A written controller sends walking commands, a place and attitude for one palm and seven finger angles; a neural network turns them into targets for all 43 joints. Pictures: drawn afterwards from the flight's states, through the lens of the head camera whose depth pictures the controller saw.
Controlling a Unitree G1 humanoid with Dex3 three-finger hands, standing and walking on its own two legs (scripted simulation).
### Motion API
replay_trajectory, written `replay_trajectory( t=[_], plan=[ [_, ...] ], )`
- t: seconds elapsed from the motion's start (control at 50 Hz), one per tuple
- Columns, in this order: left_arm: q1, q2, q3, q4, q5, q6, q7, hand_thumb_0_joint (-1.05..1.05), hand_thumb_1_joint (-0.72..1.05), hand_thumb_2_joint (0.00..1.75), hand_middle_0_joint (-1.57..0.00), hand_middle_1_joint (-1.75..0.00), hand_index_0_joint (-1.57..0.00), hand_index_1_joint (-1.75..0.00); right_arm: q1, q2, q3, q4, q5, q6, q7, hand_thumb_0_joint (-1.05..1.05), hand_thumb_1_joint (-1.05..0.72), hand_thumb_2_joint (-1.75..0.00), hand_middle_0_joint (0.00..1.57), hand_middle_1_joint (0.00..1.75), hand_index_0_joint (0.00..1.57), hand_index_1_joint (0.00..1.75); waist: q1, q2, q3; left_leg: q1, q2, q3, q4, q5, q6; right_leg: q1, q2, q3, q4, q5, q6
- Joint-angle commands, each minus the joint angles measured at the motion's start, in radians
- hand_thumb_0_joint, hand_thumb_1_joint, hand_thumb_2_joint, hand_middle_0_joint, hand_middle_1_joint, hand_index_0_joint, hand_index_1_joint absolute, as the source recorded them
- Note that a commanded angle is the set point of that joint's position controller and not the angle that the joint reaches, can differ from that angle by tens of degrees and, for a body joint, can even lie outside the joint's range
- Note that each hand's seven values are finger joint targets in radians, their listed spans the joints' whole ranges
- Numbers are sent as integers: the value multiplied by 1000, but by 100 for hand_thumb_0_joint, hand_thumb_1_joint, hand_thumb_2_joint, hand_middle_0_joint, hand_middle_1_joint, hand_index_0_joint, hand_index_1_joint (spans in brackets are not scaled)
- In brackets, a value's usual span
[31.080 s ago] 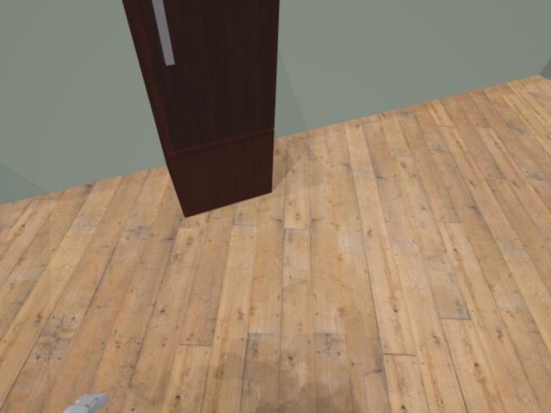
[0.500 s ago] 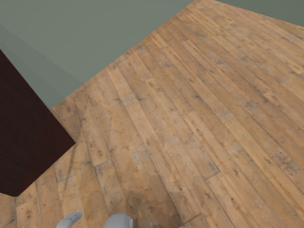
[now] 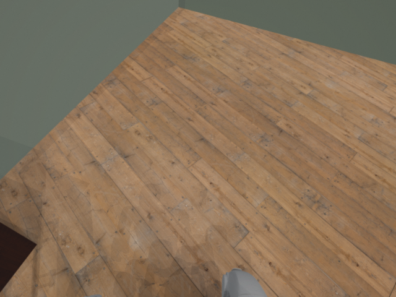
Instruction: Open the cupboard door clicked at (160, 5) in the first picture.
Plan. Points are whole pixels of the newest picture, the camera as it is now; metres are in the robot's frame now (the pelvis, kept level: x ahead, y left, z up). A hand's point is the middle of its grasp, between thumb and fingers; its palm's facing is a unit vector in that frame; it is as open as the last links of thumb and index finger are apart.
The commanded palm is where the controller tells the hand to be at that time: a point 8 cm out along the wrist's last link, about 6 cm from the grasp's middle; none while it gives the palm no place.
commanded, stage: walk to a spot facing it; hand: left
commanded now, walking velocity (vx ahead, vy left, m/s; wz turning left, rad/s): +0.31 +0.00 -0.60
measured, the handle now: out of the picture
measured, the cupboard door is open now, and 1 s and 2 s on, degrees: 39 39 39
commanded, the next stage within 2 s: turn to face it in 0.94 s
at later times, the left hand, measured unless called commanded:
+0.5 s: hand (165, 226) +0.30 +0.09 -0.16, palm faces -0.21 -0.95 -0.23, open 7.2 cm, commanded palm none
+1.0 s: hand (199, 137) +0.62 +0.01 -0.18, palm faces -0.37 -0.91 -0.15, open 7.4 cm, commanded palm none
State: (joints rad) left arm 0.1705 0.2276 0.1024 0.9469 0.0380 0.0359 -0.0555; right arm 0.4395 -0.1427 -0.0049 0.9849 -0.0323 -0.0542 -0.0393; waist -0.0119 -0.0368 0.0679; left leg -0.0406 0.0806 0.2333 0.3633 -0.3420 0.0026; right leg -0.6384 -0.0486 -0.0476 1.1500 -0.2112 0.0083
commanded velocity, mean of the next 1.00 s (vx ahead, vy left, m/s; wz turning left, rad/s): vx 0.31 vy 0.00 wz -0.41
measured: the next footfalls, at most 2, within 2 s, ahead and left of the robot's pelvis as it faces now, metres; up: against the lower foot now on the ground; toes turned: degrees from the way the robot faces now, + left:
right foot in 0.22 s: +0.21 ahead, -0.12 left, +0.00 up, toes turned -15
left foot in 0.76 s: +0.53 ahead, -0.05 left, +0.00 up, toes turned -14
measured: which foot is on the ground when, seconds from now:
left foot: down 0.00-0.22, up 0.24-0.74, down 0.76-1.00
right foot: up 0.00-0.20, down 0.22-0.76, up 0.78-1.00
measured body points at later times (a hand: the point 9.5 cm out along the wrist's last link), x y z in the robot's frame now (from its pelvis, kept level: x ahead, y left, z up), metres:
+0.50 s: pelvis +0.22 -0.09 +0.00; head +0.27 -0.12 +0.45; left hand +0.31 +0.14 -0.14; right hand +0.25 -0.34 -0.15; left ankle +0.32 +0.09 -0.66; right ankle +0.17 -0.11 -0.74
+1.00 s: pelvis +0.51 -0.13 +0.00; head +0.55 -0.14 +0.45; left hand +0.64 +0.06 -0.16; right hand +0.41 -0.36 -0.14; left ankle +0.49 -0.04 -0.74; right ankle +0.47 -0.28 -0.65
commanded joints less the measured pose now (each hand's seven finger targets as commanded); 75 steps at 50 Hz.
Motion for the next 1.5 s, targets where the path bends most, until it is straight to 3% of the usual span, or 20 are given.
replay_trajectory(
  t=[0.0,0.08,0.16,0.18,0.2,0.24,0.34,0.58,0.66,0.7,0.74,0.76,0.82,1.0,1.06,1.14,1.18,1.2,1.32,1.48],
  plan=[
    [-179,-30,-25,-120,-10,-33,-11,0,90,90,-20,-30,-20,-30,136,-145,-39,-1,-3,-18,-6,0,-90,-90,20,30,20,30,-47,202,48,140,242,-68,-109,583,53,-153,-19,-49,-179,25,-10],
    [-200,-23,-28,-119,-15,-41,-9,0,90,90,-20,-30,-20,-30,145,-172,-42,17,-6,-13,-5,0,-90,-90,20,30,20,30,-37,198,44,136,263,8,-33,854,66,30,38,-119,-408,-41,-61],
    [199,65,12,-4,-11,-64,9,0,90,90,-20,-30,-20,-30,-3,-236,-59,-23,16,-11,6,0,-90,-90,20,30,20,30,169,181,-149,-32,231,83,434,1056,14,592,117,-147,-550,-16,-141],
    [312,172,40,26,-7,-73,21,0,90,90,-20,-30,-20,-30,3,-177,-49,-45,36,-12,22,0,-90,-90,20,30,20,30,215,-43,-239,-343,127,85,756,526,-26,900,-91,138,-635,-61,-230],
    [351,256,56,29,-25,-73,41,0,90,90,-20,-30,-20,-30,-14,-112,-44,-88,45,-10,20,0,-90,-90,20,30,20,30,192,-234,-314,-614,-45,-40,1116,-254,-66,992,-358,722,-796,39,-340],
    [159,188,30,-15,-39,-67,61,0,90,90,-20,-30,-20,-30,-136,-139,-66,-92,27,0,28,0,-90,-90,20,30,20,30,112,-37,-13,-681,77,-244,1102,-43,-27,616,-313,515,-921,-177,-264],
    [47,75,-12,-25,-20,-105,59,0,90,90,-20,-30,-20,-30,-36,-76,-59,-28,5,46,32,0,-90,-90,20,30,20,30,-40,-2,6,-487,81,-231,832,93,-55,308,-153,252,-990,-48,-168],
    [318,34,-28,99,-25,-129,75,0,90,90,-20,-30,-20,-30,-451,-80,-50,-133,19,15,50,0,-90,-90,20,30,20,30,72,-87,5,-698,-3,-163,496,144,-47,763,-126,239,-849,766,-129],
    [308,68,-25,110,-23,-131,83,0,90,90,-20,-30,-20,-30,-426,-83,-51,-117,15,1,49,0,-90,-90,20,30,20,30,25,-77,-23,-468,-102,-76,292,85,-6,760,-128,216,-735,1055,-138],
    [264,92,-19,111,-29,-136,86,0,90,90,-20,-30,-20,-30,-183,-135,-68,-36,9,-8,32,0,-90,-90,20,30,20,30,-89,-53,-143,-119,-119,-86,158,223,29,644,-91,180,-504,1040,-101],
    [312,6,-31,79,-58,-140,67,0,90,90,-20,-30,-20,-30,77,-298,-108,17,-19,-17,14,0,-90,-90,20,30,20,30,-146,245,-393,414,363,-657,131,501,244,161,102,63,115,-29,-46],
    [269,18,-31,63,-46,-146,71,0,90,90,-20,-30,-20,-30,56,-285,-99,8,0,-6,13,0,-90,-90,20,30,20,30,-116,208,-357,343,448,-762,15,570,298,84,80,117,299,-288,-66],
    [132,-4,-21,43,-15,-107,48,0,90,90,-20,-30,-20,-30,-99,-129,-59,-16,1,-28,6,0,-90,-90,20,30,20,30,-32,132,13,-88,333,-470,-97,399,174,8,-42,113,287,-111,-32],
    [32,-69,-24,-21,-11,-43,12,0,90,90,-20,-30,-20,-30,-45,-131,-49,12,7,-24,4,0,-90,-90,20,30,20,30,16,202,27,-123,164,9,-91,760,59,85,-14,-66,-256,110,-4],
    [-8,-51,-37,-19,-11,-55,23,0,90,90,-20,-30,-20,-30,5,-152,-41,42,5,-13,3,0,-90,-90,20,30,20,30,1,176,19,-78,184,-28,-38,906,78,178,25,-86,-406,141,-38],
    [206,27,-35,54,-7,-87,51,0,90,90,-20,-30,-20,-30,-8,-164,-33,67,21,-2,6,0,-90,-90,20,30,20,30,115,140,-124,-109,148,-72,280,906,35,571,36,-79,-624,309,-71],
    [331,195,-4,93,-18,-106,66,0,90,90,-20,-30,-20,-30,109,-97,-30,63,47,10,7,0,-90,-90,20,30,20,30,109,-178,-358,-398,-72,-117,829,-308,-32,929,-446,351,-645,1046,-267],
    [255,179,-21,57,-28,-96,76,0,90,90,-20,-30,-20,-30,77,-110,-29,54,49,31,4,0,-90,-90,20,30,20,30,89,-112,-291,-350,-25,-250,877,-310,-12,738,-452,296,-732,902,-283],
    [-53,68,-40,-29,-21,-69,89,0,90,90,-20,-30,-20,-30,47,-35,-39,68,25,99,31,0,-90,-90,20,30,20,30,-55,-79,-85,-336,32,-200,819,-86,-47,280,-302,-34,-897,170,-117],
    [-13,93,2,-37,-8,-55,87,0,90,90,-20,-30,-20,-30,-95,-42,-56,-24,17,91,52,0,-90,-90,20,30,20,30,-19,-104,-66,-342,17,-117,399,-56,-48,374,-334,-112,-751,106,-99]
  ],
)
